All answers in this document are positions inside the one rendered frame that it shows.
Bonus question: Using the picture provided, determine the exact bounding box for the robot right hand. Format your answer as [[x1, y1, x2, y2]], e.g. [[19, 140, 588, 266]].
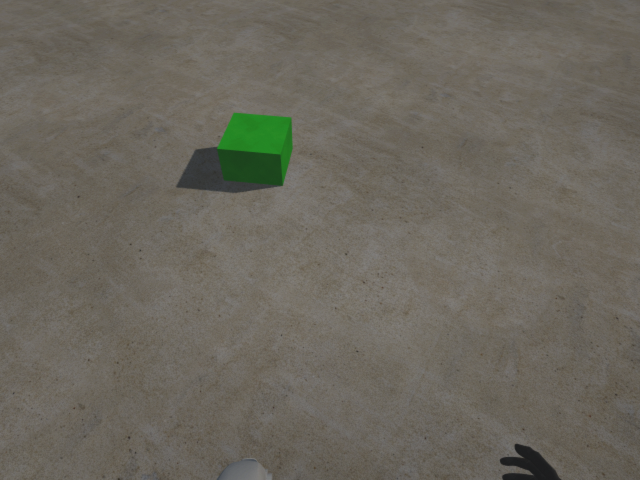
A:
[[500, 444, 561, 480]]

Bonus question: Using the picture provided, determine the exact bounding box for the carton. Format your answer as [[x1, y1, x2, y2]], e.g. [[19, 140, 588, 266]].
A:
[[217, 113, 293, 186]]

